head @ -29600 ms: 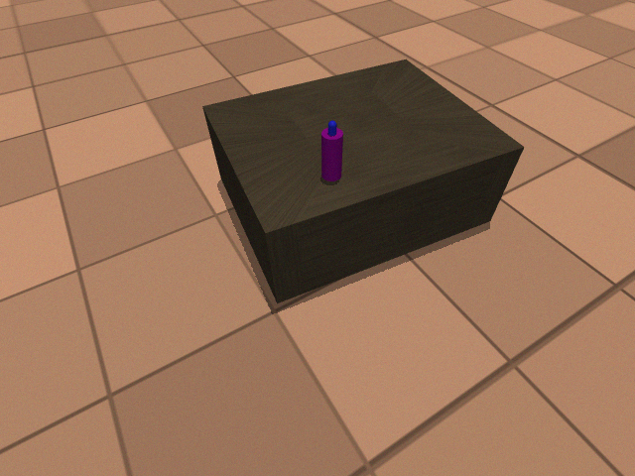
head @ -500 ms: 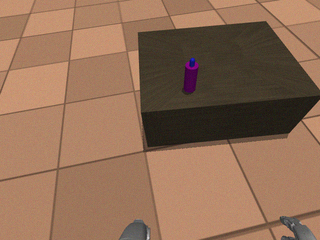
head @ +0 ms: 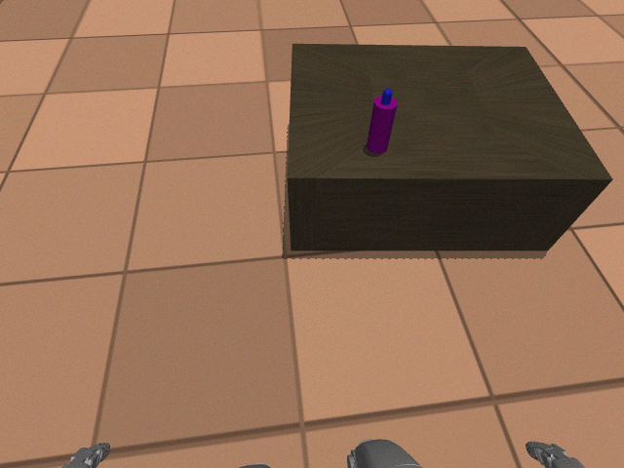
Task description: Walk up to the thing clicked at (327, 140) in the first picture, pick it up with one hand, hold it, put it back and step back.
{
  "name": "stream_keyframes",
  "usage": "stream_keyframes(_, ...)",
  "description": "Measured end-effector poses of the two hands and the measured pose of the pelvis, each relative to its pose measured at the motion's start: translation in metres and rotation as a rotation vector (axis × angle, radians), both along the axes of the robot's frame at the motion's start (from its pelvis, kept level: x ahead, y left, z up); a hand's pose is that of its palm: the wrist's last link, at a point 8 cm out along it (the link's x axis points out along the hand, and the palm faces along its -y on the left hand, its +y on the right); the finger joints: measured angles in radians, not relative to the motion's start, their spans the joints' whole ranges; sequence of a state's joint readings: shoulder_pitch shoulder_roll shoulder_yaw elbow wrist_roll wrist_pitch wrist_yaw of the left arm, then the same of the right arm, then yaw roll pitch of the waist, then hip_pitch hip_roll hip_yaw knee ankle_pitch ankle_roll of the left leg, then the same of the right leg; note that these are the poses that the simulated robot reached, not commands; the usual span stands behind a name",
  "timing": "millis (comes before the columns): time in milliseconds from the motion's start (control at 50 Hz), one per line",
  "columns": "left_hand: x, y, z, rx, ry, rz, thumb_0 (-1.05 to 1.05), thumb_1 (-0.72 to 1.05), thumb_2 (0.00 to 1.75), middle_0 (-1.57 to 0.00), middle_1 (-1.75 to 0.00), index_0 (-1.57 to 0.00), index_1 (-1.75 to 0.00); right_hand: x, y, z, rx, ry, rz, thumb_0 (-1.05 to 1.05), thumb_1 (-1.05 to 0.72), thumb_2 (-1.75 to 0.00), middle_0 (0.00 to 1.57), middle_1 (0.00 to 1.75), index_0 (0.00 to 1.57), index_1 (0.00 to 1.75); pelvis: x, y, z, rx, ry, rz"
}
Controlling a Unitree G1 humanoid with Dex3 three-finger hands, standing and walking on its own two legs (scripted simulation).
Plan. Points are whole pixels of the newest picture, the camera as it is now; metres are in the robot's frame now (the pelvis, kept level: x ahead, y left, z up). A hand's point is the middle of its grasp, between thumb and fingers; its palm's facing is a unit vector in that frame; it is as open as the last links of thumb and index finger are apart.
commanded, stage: step back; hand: right
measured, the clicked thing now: (382, 119) +1.06 -0.21 -0.27
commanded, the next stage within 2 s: stand in 1.22 s
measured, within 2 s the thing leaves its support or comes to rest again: neither
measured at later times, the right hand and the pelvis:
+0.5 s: hand out of the picture -0.02 -0.26 -0.15, palm faces -0.05 +0.94 -0.35, open 7.4 cm; pelvis -0.08 +0.00 +0.00, yaw +0 degrees
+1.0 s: hand out of the picture +0.04 -0.24 -0.14, palm faces -0.04 +0.93 -0.37, open 7.4 cm; pelvis -0.05 +0.02 +0.00, yaw +1 degrees
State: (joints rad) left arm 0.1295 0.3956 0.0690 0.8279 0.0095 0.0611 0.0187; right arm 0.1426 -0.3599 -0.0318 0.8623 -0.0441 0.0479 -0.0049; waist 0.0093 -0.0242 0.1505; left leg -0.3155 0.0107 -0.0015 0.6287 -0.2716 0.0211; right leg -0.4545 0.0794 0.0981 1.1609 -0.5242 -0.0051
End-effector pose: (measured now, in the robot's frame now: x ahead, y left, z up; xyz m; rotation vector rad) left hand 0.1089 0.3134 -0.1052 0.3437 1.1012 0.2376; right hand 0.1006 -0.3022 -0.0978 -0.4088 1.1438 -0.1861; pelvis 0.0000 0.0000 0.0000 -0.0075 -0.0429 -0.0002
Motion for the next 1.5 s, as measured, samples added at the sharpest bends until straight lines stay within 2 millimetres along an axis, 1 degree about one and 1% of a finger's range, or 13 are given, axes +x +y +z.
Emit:
stream_keyframes(60,-0.031,-0.006,-0.002,0.000,0.036,-0.017,0.00,0.91,0.90,-0.20,-0.30,-0.20,-0.30,-0.007,-0.008,0.004,0.001,-0.053,0.001,0.01,-0.90,-0.90,0.21,0.30,0.20,0.30,-0.020,-0.005,0.000,-0.001,0.006,-0.025)
stream_keyframes(120,-0.064,-0.012,-0.006,0.016,0.073,-0.031,0.00,0.91,0.90,-0.20,-0.30,-0.20,-0.30,-0.019,-0.021,-0.002,0.010,-0.096,-0.009,0.01,-0.90,-0.90,0.21,0.30,0.20,0.30,-0.038,-0.013,-0.007,0.004,0.008,-0.056)
stream_keyframes(240,-0.128,-0.022,0.003,0.027,0.134,0.006,0.00,0.91,0.90,-0.20,-0.30,-0.20,-0.30,-0.064,-0.033,-0.010,0.036,-0.046,-0.058,0.01,-0.90,-0.90,0.20,0.30,0.20,0.30,-0.063,-0.020,-0.001,0.010,-0.008,-0.056)
stream_keyframes(340,-0.151,-0.012,0.011,0.042,0.121,0.039,0.01,0.90,0.90,-0.20,-0.30,-0.21,-0.30,-0.103,-0.031,-0.017,0.039,0.050,-0.049,0.01,-0.90,-0.90,0.20,0.30,0.20,0.30,-0.074,-0.015,0.002,0.018,-0.003,-0.016)
stream_keyframes(420,-0.158,0.004,0.007,0.042,0.103,0.060,0.01,0.90,0.90,-0.20,-0.30,-0.21,-0.30,-0.121,-0.019,-0.021,0.037,0.103,-0.036,0.01,-0.90,-0.90,0.20,0.30,0.20,0.30,-0.080,-0.006,-0.001,0.029,-0.008,0.018)
stream_keyframes(520,-0.155,0.011,0.002,0.022,0.118,0.056,0.01,0.91,0.90,-0.20,-0.30,-0.20,-0.30,-0.128,-0.001,-0.016,0.063,0.065,-0.048,0.01,-0.90,-0.90,0.20,0.30,0.20,0.30,-0.084,-0.001,0.001,0.030,-0.011,0.001)
stream_keyframes(620,-0.139,0.002,0.002,0.012,0.083,0.031,0.01,0.91,0.90,-0.20,-0.30,-0.20,-0.30,-0.123,0.000,-0.015,0.081,0.038,-0.058,0.01,-0.90,-0.90,0.21,0.30,0.20,0.30,-0.083,-0.006,0.003,0.003,-0.014,-0.004)
stream_keyframes(740,-0.130,-0.004,0.006,-0.008,0.037,0.039,0.00,0.91,0.90,-0.20,-0.30,-0.20,-0.30,-0.101,0.000,-0.011,0.064,0.036,-0.036,0.01,-0.90,-0.90,0.21,0.30,0.20,0.30,-0.074,-0.001,0.007,0.001,-0.006,0.015)
stream_keyframes(900,-0.111,0.016,-0.006,-0.029,0.075,0.057,0.00,0.91,0.90,-0.20,-0.30,-0.20,-0.30,-0.077,0.013,-0.007,0.025,0.017,-0.025,0.01,-0.90,-0.90,0.20,0.30,0.20,0.30,-0.058,0.019,0.002,0.019,-0.003,0.026)
stream_keyframes(1120,-0.081,0.013,-0.001,-0.022,0.085,0.038,0.00,0.91,0.90,-0.20,-0.30,-0.20,-0.30,-0.040,0.028,-0.006,0.075,0.003,-0.037,0.01,-0.90,-0.90,0.20,0.30,0.20,0.30,-0.035,0.015,0.009,0.001,0.007,0.014)
stream_keyframes(1260,-0.061,0.010,0.004,-0.024,0.058,0.034,0.00,0.91,0.90,-0.20,-0.30,-0.20,-0.30,-0.018,0.031,-0.004,0.085,-0.025,-0.030,0.01,-0.90,-0.90,0.20,0.30,0.20,0.30,-0.029,0.016,0.012,0.005,0.001,0.012)
stream_keyframes(1380,-0.054,0.001,0.007,-0.042,0.060,0.016,0.00,0.91,0.90,-0.20,-0.30,-0.20,-0.30,-0.017,0.029,0.004,0.082,-0.035,-0.031,0.01,-0.90,-0.90,0.20,0.30,0.20,0.30,-0.032,0.015,0.018,0.006,-0.005,0.010)
stream_keyframes(1500,-0.058,-0.006,0.007,-0.058,0.072,0.002,0.00,0.91,0.90,-0.20,-0.30,-0.20,-0.30,-0.032,0.024,0.007,0.075,-0.014,-0.045,0.01,-0.90,-0.90,0.20,0.30,0.20,0.30,-0.038,0.013,0.021,0.007,-0.007,0.007)
